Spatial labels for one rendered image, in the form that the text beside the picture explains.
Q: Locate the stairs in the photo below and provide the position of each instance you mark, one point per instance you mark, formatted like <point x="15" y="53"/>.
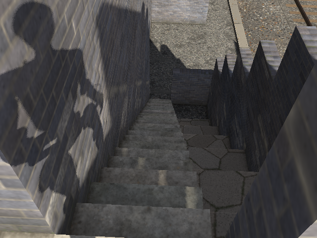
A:
<point x="149" y="188"/>

